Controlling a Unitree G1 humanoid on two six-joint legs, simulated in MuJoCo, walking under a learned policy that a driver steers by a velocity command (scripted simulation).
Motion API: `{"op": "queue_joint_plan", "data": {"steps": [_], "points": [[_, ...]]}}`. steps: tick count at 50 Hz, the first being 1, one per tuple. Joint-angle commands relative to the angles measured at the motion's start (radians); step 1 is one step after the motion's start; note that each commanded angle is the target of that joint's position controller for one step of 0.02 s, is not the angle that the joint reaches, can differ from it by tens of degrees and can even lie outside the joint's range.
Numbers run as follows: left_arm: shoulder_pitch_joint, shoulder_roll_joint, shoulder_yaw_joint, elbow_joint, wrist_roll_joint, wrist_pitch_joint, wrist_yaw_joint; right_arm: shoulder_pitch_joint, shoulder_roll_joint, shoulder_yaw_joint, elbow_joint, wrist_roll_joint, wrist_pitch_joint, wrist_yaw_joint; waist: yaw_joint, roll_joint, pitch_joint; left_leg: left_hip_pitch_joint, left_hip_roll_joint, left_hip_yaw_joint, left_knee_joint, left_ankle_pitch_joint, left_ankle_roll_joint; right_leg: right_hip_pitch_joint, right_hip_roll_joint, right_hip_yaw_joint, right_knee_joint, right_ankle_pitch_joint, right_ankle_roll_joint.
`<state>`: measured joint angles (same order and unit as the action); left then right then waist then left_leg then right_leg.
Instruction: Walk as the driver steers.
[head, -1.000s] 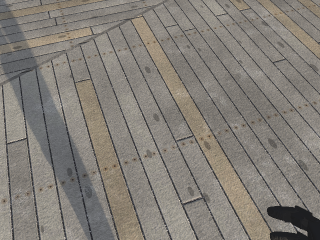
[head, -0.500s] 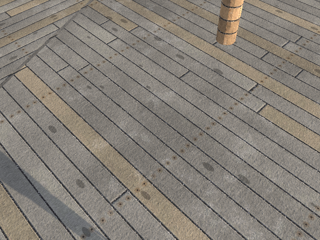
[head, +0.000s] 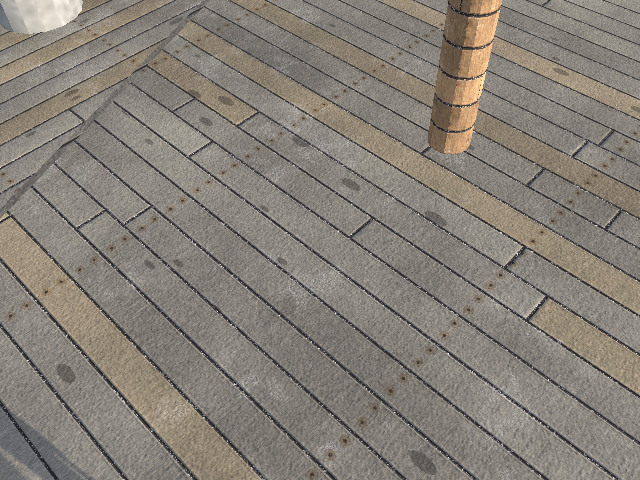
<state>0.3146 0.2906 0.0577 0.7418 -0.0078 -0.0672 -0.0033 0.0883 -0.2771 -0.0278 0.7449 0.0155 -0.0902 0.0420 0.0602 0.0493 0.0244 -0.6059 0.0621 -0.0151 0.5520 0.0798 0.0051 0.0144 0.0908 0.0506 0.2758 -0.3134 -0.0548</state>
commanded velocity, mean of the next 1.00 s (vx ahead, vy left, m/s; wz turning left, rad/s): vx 0.50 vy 0.00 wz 0.27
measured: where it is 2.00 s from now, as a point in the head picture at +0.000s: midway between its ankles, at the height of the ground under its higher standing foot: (243, 229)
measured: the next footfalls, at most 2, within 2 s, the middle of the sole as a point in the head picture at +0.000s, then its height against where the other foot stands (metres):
left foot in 0.08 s outside the picture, level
right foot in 0.60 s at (364, 443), level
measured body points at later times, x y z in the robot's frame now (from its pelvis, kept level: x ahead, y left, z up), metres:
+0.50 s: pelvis +0.29 +0.06 +0.01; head +0.32 +0.08 +0.45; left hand +0.46 +0.34 -0.07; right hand +0.39 -0.22 -0.10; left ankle +0.20 +0.12 -0.74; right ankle +0.51 -0.06 -0.70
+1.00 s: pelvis +0.56 +0.11 +0.00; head +0.59 +0.12 +0.45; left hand +0.47 +0.38 -0.12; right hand +0.85 -0.03 -0.08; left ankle +0.68 +0.31 -0.70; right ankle +0.51 -0.02 -0.74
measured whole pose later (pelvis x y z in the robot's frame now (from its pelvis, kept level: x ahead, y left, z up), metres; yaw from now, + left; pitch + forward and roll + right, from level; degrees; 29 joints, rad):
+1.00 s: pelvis +0.56 +0.11 +0.00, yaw +19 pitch +2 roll -2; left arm 0.39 0.28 0.05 0.84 -0.02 -0.08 -0.01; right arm 0.07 -0.27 -0.03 0.68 0.01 -0.07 0.03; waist 0.11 0.04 0.03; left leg -0.61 0.07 -0.05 0.58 0.01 0.00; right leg -0.01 0.06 0.00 0.24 -0.26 -0.03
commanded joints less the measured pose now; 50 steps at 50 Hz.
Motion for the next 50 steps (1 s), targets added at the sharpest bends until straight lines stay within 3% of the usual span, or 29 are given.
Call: {"op": "queue_joint_plan", "data": {"steps": [1, 2, 4, 5, 6, 7, 8, 9, 10, 11, 12, 14, 17, 20, 26, 28, 29, 30, 31, 32, 33, 34, 35, 36, 37, 39, 43, 47, 50], "points": [[0.038, 0.170, 0.051, -0.008, -0.002, 0.002, 0.010, -0.101, -0.108, -0.028, -0.103, 0.005, -0.019, 0.016, 0.005, -0.125, 0.035, -0.039, -0.005, -0.007, -0.019, -0.104, 0.056, 0.061, -0.335, 0.078, -0.009, 0.475, -0.126], [0.020, 0.177, 0.053, -0.010, 0.001, 0.006, 0.014, -0.056, -0.122, -0.035, -0.095, 0.004, -0.017, 0.018, -0.022, -0.134, 0.005, 0.026, -0.034, 0.014, -0.020, -0.150, 0.074, 0.075, -0.327, 0.053, 0.045, 0.636, -0.110], [-0.007, 0.170, 0.046, -0.023, 0.009, 0.021, 0.024, 0.163, -0.181, -0.072, -0.038, -0.003, -0.010, 0.009, -0.135, -0.107, -0.146, 0.351, -0.105, 0.062, -0.035, -0.126, 0.123, 0.016, -0.253, -0.035, 0.347, 0.904, -0.059], [0.021, 0.133, 0.027, -0.048, 0.031, 0.022, 0.034, 0.303, -0.247, -0.088, -0.024, -0.004, -0.004, 0.000, -0.171, 0.016, -0.264, 0.625, 0.057, -0.187, -0.029, -0.091, 0.188, -0.190, -0.199, -0.079, 0.657, 0.612, -0.016], [0.146, 0.035, -0.001, -0.066, 0.028, -0.001, 0.017, 0.331, -0.298, -0.098, -0.015, 0.000, -0.006, 0.010, -0.088, 0.278, -0.346, 0.932, 0.254, -0.723, -0.166, -0.338, 0.372, -0.609, 0.005, -0.035, 0.977, -0.191, 0.057], [0.075, 0.116, 0.005, -0.060, 0.004, -0.027, 0.005, 0.332, -0.199, -0.076, -0.023, 0.017, -0.005, 0.010, -0.146, 0.151, -0.334, 0.963, 0.249, -0.792, -0.250, -0.520, 0.340, -0.727, -0.042, 0.092, 1.059, -0.229, 0.043], [-0.036, 0.152, 0.014, -0.092, -0.023, -0.046, -0.005, 0.279, -0.170, -0.068, -0.038, 0.009, -0.002, 0.002, -0.158, 0.084, -0.199, 0.852, 0.225, -0.655, -0.265, -0.486, 0.301, -0.785, -0.086, 0.083, 1.047, -0.138, 0.031], [-0.094, 0.142, 0.010, -0.105, -0.013, -0.059, -0.002, 0.235, -0.170, -0.067, -0.053, 0.000, 0.002, -0.003, -0.141, -0.024, -0.134, 0.730, 0.189, -0.562, -0.271, -0.383, 0.278, -0.763, -0.123, 0.067, 0.990, -0.072, 0.025], [-0.122, 0.141, 0.014, -0.115, 0.010, -0.064, 0.002, 0.199, -0.159, -0.063, -0.063, -0.005, 0.005, -0.006, -0.115, -0.063, -0.080, 0.626, 0.161, -0.495, -0.284, -0.260, 0.275, -0.736, -0.147, 0.059, 0.911, -0.028, 0.033], [-0.116, 0.134, 0.018, -0.118, 0.024, -0.060, 0.005, 0.182, -0.140, -0.053, -0.073, -0.014, 0.005, -0.010, -0.086, -0.054, -0.074, 0.565, 0.126, -0.445, -0.306, -0.173, 0.265, -0.677, -0.164, 0.061, 0.865, 0.006, 0.037], [-0.093, 0.126, 0.017, -0.123, 0.025, -0.053, 0.005, 0.173, -0.149, -0.056, -0.079, -0.015, 0.007, -0.014, -0.065, 0.000, -0.073, 0.531, 0.122, -0.431, -0.317, -0.105, 0.284, -0.655, -0.167, 0.057, 0.830, 0.009, 0.053], [-0.079, 0.111, 0.014, -0.118, 0.028, -0.038, 0.008, 0.180, -0.147, -0.057, -0.077, -0.005, 0.007, -0.023, -0.054, 0.006, -0.059, 0.472, 0.102, -0.366, -0.329, -0.019, 0.291, -0.646, -0.174, 0.038, 0.749, 0.012, 0.084], [-0.177, 0.079, 0.004, -0.143, 0.029, -0.029, 0.014, 0.215, -0.179, -0.068, -0.062, 0.003, 0.014, -0.042, -0.081, -0.005, -0.026, 0.410, 0.057, -0.299, -0.341, 0.010, 0.262, -0.652, -0.153, 0.017, 0.562, 0.177, 0.121], [-0.279, 0.054, -0.005, -0.161, 0.022, -0.039, 0.007, 0.254, -0.182, -0.070, -0.044, 0.009, 0.028, -0.055, -0.121, 0.020, -0.024, 0.375, 0.010, -0.265, -0.318, -0.033, 0.212, -0.571, -0.109, 0.009, 0.363, 0.359, 0.129], [-0.373, 0.078, 0.003, -0.178, 0.008, -0.065, -0.022, 0.333, -0.157, -0.062, 0.000, 0.006, 0.047, -0.065, -0.152, 0.047, -0.012, 0.536, 0.081, -0.359, -0.225, -0.060, 0.188, -0.536, -0.089, 0.020, 0.198, 0.366, 0.080], [-0.324, 0.100, 0.014, -0.168, 0.008, -0.070, -0.020, 0.319, -0.168, -0.067, 0.002, 0.002, 0.053, -0.064, -0.118, 0.074, -0.017, 0.581, 0.100, -0.375, -0.169, 0.079, 0.175, -0.476, -0.082, 0.000, 0.171, 0.277, 0.039], [-0.236, 0.123, 0.028, -0.145, 0.012, -0.074, -0.015, 0.299, -0.160, -0.064, -0.003, 0.001, 0.054, -0.061, -0.067, 0.070, -0.066, 0.580, 0.065, -0.348, -0.080, 0.220, 0.156, -0.344, -0.071, -0.021, 0.127, 0.289, 0.006], [-0.096, 0.159, 0.042, -0.123, 0.024, -0.077, -0.009, 0.276, -0.132, -0.051, -0.021, -0.007, 0.051, -0.057, 0.003, 0.046, -0.192, 0.498, 0.022, -0.309, 0.105, 0.228, 0.131, -0.101, -0.158, 0.050, 0.175, 0.323, -0.056], [0.049, 0.240, 0.065, -0.102, 0.036, -0.073, -0.005, 0.363, -0.077, -0.031, -0.032, -0.008, 0.041, -0.054, 0.015, -0.131, -0.350, 0.206, -0.103, -0.209, 0.429, -0.051, 0.063, 0.278, -0.355, 0.351, 0.201, 0.293, -0.193], [0.121, 0.211, 0.066, -0.051, 0.005, -0.059, -0.015, 0.431, -0.067, -0.020, -0.021, 0.006, 0.032, -0.053, 0.011, -0.347, -0.394, -0.031, -0.171, -0.153, 0.669, -0.640, 0.023, 0.393, -0.494, 0.677, 0.090, 0.090, -0.287], [0.082, 0.140, 0.044, -0.058, -0.014, -0.055, -0.016, 0.349, -0.153, -0.038, -0.027, 0.017, 0.025, -0.050, 0.028, -0.215, -0.242, -0.135, -0.108, -0.192, 0.742, -0.617, 0.028, 0.281, -0.468, 0.656, 0.041, -0.087, -0.246], [0.021, 0.110, 0.033, -0.067, -0.006, -0.046, -0.013, 0.245, -0.164, -0.042, -0.050, 0.018, 0.023, -0.048, 0.024, -0.132, -0.121, -0.151, -0.066, -0.154, 0.741, -0.534, 0.027, 0.149, -0.424, 0.520, 0.016, -0.081, -0.206], [-0.023, 0.097, 0.025, -0.064, 0.004, -0.041, -0.014, 0.182, -0.150, -0.040, -0.069, 0.005, 0.019, -0.045, 0.001, -0.083, -0.028, -0.148, -0.032, -0.119, 0.680, -0.473, 0.024, 0.019, -0.379, 0.427, -0.022, 0.011, -0.191], [-0.047, 0.081, 0.017, -0.064, 0.013, -0.042, -0.015, 0.169, -0.141, -0.045, -0.073, -0.010, 0.018, -0.043, -0.023, -0.084, -0.004, -0.117, 0.002, -0.106, 0.620, -0.426, 0.021, -0.053, -0.347, 0.369, -0.048, 0.089, -0.181], [-0.059, 0.081, 0.015, -0.061, 0.019, -0.042, -0.016, 0.185, -0.122, -0.042, -0.070, -0.008, 0.018, -0.039, -0.044, -0.116, -0.001, -0.072, 0.018, -0.095, 0.583, -0.407, 0.015, -0.104, -0.323, 0.327, -0.069, 0.156, -0.178], [-0.060, 0.085, 0.016, -0.048, 0.007, -0.046, -0.018, 0.202, -0.086, -0.033, -0.064, -0.007, 0.023, -0.036, -0.060, -0.143, -0.015, -0.037, 0.032, -0.066, 0.501, -0.389, 0.000, -0.146, -0.298, 0.248, -0.098, 0.251, -0.184], [-0.034, 0.139, 0.030, -0.017, -0.003, -0.041, -0.011, 0.078, -0.051, -0.014, -0.099, -0.018, 0.016, -0.033, -0.030, -0.117, -0.003, -0.019, 0.041, -0.031, 0.246, -0.195, -0.021, -0.174, -0.274, 0.129, -0.135, 0.359, -0.176], [0.044, 0.159, 0.031, 0.029, -0.015, -0.029, -0.007, -0.050, -0.050, -0.011, -0.130, -0.006, 0.004, -0.021, 0.019, -0.113, 0.010, 0.054, 0.002, -0.006, 0.055, -0.017, -0.018, -0.154, -0.267, 0.077, -0.126, 0.360, -0.147], [0.086, 0.164, 0.031, 0.060, -0.019, -0.014, -0.005, -0.114, -0.064, -0.017, -0.160, 0.001, -0.001, -0.008, 0.024, -0.119, 0.026, 0.039, -0.010, -0.014, -0.012, -0.057, 0.009, -0.060, -0.310, 0.095, -0.086, 0.374, -0.130]]}}
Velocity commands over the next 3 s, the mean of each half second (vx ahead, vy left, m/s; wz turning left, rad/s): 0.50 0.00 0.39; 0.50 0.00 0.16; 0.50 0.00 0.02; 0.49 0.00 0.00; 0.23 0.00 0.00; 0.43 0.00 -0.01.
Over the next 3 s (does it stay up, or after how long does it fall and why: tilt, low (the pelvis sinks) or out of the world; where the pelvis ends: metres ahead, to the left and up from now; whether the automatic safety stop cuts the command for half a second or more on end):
stays up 1.39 0.47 -0.01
